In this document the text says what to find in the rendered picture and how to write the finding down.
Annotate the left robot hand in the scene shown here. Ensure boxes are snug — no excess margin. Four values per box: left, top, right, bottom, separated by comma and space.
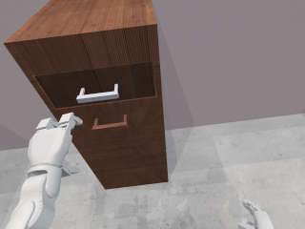
28, 113, 83, 177

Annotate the right robot hand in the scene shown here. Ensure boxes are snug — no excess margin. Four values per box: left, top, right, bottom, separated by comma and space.
238, 199, 275, 229

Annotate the drawer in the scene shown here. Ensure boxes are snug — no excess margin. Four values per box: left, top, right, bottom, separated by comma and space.
34, 60, 155, 109

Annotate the handle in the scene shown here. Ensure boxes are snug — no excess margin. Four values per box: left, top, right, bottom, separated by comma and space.
76, 84, 119, 103
92, 122, 128, 133

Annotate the left robot forearm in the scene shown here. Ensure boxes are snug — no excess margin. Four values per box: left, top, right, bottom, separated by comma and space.
5, 164, 62, 229

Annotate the cabinet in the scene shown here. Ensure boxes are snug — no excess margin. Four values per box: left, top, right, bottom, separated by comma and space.
3, 0, 169, 190

